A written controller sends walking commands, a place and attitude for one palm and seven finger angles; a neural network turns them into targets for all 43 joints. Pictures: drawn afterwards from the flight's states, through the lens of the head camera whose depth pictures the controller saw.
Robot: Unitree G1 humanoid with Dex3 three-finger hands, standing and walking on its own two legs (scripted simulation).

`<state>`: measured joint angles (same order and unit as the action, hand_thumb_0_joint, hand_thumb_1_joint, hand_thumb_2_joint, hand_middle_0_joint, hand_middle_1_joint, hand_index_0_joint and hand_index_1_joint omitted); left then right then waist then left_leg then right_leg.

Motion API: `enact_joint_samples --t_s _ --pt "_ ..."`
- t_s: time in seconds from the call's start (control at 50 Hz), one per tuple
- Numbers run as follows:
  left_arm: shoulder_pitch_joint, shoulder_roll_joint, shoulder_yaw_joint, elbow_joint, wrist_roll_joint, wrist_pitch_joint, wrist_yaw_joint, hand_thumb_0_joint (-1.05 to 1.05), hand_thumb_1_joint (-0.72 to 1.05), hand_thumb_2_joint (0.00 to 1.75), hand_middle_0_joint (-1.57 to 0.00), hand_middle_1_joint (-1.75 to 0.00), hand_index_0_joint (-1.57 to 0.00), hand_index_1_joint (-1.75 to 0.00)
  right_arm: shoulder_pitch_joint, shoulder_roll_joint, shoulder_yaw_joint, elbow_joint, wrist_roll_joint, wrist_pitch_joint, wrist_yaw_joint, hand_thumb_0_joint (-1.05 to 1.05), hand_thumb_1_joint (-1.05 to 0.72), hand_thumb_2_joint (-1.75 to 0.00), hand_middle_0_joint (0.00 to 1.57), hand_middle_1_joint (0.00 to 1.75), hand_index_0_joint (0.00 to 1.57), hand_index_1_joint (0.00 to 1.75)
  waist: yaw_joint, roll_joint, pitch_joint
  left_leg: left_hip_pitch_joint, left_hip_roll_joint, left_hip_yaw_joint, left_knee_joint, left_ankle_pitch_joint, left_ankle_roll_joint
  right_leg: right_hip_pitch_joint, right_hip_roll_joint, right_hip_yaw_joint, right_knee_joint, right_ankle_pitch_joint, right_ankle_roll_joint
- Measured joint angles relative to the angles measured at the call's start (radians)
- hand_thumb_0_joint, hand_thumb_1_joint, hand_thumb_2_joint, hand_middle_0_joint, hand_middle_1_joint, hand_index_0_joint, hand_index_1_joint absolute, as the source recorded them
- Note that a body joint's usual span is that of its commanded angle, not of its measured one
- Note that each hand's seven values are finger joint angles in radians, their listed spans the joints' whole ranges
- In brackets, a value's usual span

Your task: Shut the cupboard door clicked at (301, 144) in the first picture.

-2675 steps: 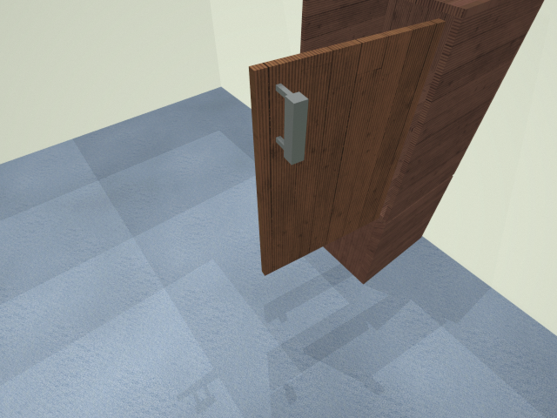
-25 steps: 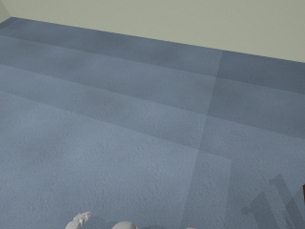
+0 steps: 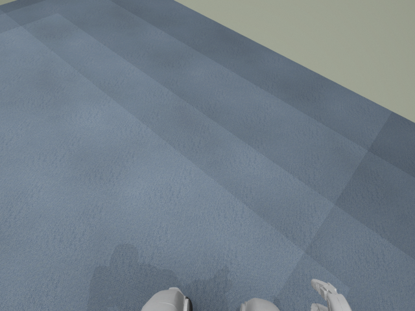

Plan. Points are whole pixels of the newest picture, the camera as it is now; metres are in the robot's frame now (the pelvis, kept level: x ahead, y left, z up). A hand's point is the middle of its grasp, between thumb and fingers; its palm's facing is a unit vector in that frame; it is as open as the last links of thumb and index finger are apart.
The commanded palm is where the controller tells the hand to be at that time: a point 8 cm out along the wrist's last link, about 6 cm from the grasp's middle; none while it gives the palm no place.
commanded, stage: turn to face it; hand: left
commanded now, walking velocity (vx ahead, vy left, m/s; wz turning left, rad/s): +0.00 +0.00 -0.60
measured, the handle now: out of the picture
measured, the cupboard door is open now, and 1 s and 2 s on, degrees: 24 24 24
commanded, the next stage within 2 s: none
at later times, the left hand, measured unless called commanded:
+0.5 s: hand out of the picture +0.13 +0.15 -0.15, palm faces -0.16 -0.97 -0.21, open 7.4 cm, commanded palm none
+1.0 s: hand (180, 224) +0.31 +0.09 -0.13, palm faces -0.50 -0.82 -0.28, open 7.4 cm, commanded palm none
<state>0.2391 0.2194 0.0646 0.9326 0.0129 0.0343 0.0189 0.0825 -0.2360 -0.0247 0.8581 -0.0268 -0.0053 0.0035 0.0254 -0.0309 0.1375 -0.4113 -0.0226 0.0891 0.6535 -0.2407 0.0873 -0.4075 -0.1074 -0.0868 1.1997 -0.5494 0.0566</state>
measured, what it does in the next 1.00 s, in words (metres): steps on the spot, turning right: right foot, then left foot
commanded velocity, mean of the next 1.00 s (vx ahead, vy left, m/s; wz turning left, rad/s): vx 0.00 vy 0.00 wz -0.60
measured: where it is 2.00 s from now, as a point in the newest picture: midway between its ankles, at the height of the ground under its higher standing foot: outside the picture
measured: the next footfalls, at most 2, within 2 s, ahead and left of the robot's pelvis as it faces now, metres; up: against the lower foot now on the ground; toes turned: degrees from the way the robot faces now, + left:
right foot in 0.30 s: +0.06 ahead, -0.15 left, +0.00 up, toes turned -10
left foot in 0.62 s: +0.16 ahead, +0.09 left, +0.00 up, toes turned -16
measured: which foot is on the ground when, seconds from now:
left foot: down 0.00-0.32, up 0.34-0.60, down 0.62-0.98, up 1.00-1.00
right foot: up 0.00-0.28, down 0.30-0.62, up 0.64-0.96, down 0.98-1.00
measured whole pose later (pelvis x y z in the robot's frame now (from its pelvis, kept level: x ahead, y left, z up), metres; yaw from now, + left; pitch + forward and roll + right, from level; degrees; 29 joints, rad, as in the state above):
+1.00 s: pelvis +0.08 -0.03 +0.01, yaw -32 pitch +0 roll +0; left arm 0.11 0.27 0.08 0.85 0.02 0.05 -0.04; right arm 0.24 -0.24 -0.04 0.91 -0.02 0.03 -0.01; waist -0.01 0.04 0.08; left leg -0.25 0.17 0.21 0.66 -0.38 -0.05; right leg -0.26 -0.01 -0.06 0.57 -0.31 0.00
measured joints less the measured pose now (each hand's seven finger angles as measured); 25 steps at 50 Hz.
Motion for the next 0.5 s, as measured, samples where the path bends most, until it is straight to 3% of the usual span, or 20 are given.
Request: enact_joint_samples --t_s 0.06,0.12,0.22,0.3,0.32,0.38,0.42,0.46,0.5 --pt "-0.032 0.004 -0.002 -0.014 0.005 -0.002 -0.001 0.00 0.91 0.90 -0.20 -0.30 -0.20 -0.29 0.018 0.017 0.013 0.025 0.000 0.005 -0.018 0.00 -0.91 -0.90 0.20 0.29 0.20 0.30 0.005 0.003 -0.023 0.053 -0.001 -0.002 -0.080 0.029 -0.004 -0.057 0.010 0.062 -0.051 0.096 -0.002" --pt "-0.036 -0.002 -0.010 -0.008 0.008 0.003 -0.004 0.00 0.91 0.90 -0.20 -0.30 -0.20 -0.29 0.042 0.042 0.024 0.053 -0.001 0.007 -0.022 0.01 -0.91 -0.90 0.20 0.29 0.20 0.30 0.003 0.015 -0.057 0.104 0.009 0.004 -0.146 0.043 -0.007 -0.041 0.021 0.092 -0.204 0.139 -0.009" --pt "-0.013 -0.025 -0.015 0.011 0.010 0.021 -0.019 0.00 0.91 0.90 -0.20 -0.30 -0.20 -0.29 0.071 0.069 0.019 0.082 0.001 0.022 -0.021 0.00 -0.91 -0.90 0.20 0.29 0.20 0.30 -0.004 0.044 -0.092 0.146 0.048 0.042 -0.164 0.020 -0.026 0.036 0.055 0.074 -0.415 0.160 -0.016" --pt "0.020 -0.033 -0.010 0.012 0.011 0.016 -0.029 0.00 0.91 0.90 -0.20 -0.30 -0.20 -0.29 0.085 0.061 0.004 0.092 0.006 0.036 -0.016 0.00 -0.92 -0.90 0.20 0.30 0.20 0.30 -0.002 0.039 -0.099 0.132 0.076 0.097 -0.085 -0.044 -0.053 0.133 0.079 0.057 -0.607 0.278 -0.031" --pt "0.025 -0.037 -0.008 0.017 0.013 0.011 -0.028 0.00 0.91 0.90 -0.20 -0.30 -0.20 -0.29 0.088 0.054 -0.002 0.095 0.009 0.039 -0.015 0.00 -0.92 -0.90 0.20 0.30 0.20 0.30 0.001 0.043 -0.100 0.117 0.089 0.108 -0.050 -0.067 -0.062 0.138 0.089 0.067 -0.623 0.246 -0.044" --pt "0.025 -0.060 -0.015 0.025 0.015 0.002 -0.025 0.00 0.91 0.90 -0.20 -0.30 -0.20 -0.29 0.093 0.023 -0.023 0.102 0.013 0.057 -0.018 0.00 -0.92 -0.90 0.20 0.29 0.20 0.30 -0.006 0.068 -0.086 0.039 0.072 0.028 0.154 -0.224 -0.098 0.129 0.113 0.077 -0.620 0.229 -0.070" --pt "0.028 -0.066 -0.012 0.023 0.013 -0.002 -0.018 0.00 0.90 0.90 -0.20 -0.30 -0.20 -0.29 0.092 0.010 -0.029 0.106 0.013 0.063 -0.020 0.00 -0.91 -0.90 0.20 0.29 0.20 0.30 -0.002 0.059 -0.075 -0.010 0.052 -0.014 0.288 -0.239 -0.113 0.136 0.118 0.098 -0.655 0.254 -0.073" --pt "0.029 -0.063 -0.007 0.022 0.012 -0.001 -0.013 0.00 0.90 0.90 -0.20 -0.30 -0.20 -0.30 0.090 0.006 -0.031 0.104 0.015 0.061 -0.022 0.01 -0.91 -0.90 0.20 0.29 0.20 0.30 -0.001 0.042 -0.064 -0.029 0.045 -0.036 0.326 -0.232 -0.128 0.147 0.121 0.122 -0.690 0.274 -0.073" --pt "0.027 -0.053 -0.003 0.023 0.011 0.000 -0.011 0.00 0.90 0.90 -0.20 -0.30 -0.20 -0.30 0.089 0.005 -0.031 0.098 0.018 0.056 -0.025 0.01 -0.91 -0.90 0.20 0.29 0.20 0.30 -0.001 0.023 -0.058 -0.020 0.043 -0.050 0.276 -0.229 -0.138 0.154 0.123 0.146 -0.710 0.285 -0.069"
